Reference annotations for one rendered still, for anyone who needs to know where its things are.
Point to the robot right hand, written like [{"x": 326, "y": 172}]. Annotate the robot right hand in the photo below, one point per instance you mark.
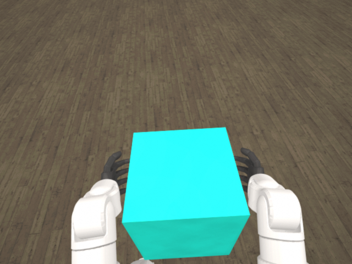
[{"x": 254, "y": 166}]

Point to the carton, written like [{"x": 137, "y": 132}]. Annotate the carton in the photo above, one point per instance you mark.
[{"x": 184, "y": 197}]

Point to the right robot forearm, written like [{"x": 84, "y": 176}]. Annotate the right robot forearm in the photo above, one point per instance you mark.
[{"x": 279, "y": 221}]

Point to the robot left hand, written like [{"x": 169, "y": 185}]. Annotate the robot left hand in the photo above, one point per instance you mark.
[{"x": 110, "y": 168}]

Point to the left robot forearm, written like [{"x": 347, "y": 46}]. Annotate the left robot forearm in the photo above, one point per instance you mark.
[{"x": 93, "y": 225}]

